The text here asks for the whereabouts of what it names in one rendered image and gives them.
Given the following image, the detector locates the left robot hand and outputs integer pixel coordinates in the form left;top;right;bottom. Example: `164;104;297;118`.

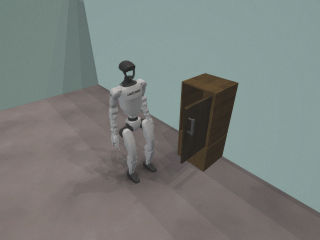
146;117;155;131

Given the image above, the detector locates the right robot hand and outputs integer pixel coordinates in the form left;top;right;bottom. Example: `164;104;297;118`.
111;134;121;150

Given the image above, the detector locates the handle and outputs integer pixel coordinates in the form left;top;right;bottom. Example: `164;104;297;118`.
187;118;195;136

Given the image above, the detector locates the left robot shin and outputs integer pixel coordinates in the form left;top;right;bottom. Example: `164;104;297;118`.
144;149;155;165

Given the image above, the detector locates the left robot forearm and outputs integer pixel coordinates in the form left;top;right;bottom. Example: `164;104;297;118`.
141;100;151;119

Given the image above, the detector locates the cupboard door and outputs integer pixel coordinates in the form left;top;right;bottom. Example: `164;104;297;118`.
180;95;213;164

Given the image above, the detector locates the robot torso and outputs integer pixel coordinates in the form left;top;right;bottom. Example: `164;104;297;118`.
118;79;142;131

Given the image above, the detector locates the robot left upper arm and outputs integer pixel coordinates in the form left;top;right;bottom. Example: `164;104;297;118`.
136;78;147;103

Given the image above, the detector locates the right robot forearm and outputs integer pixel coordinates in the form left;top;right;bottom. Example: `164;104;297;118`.
108;108;118;135

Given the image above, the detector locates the robot right upper arm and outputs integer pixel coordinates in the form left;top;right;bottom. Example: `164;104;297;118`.
109;86;122;115

